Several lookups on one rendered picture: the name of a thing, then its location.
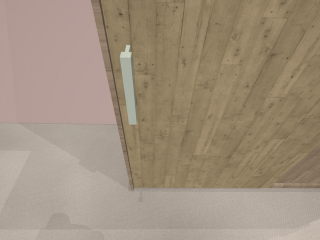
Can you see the handle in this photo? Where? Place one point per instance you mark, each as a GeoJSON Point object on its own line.
{"type": "Point", "coordinates": [129, 85]}

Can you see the wardrobe door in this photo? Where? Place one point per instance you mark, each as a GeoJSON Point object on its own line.
{"type": "Point", "coordinates": [227, 91]}
{"type": "Point", "coordinates": [306, 170]}

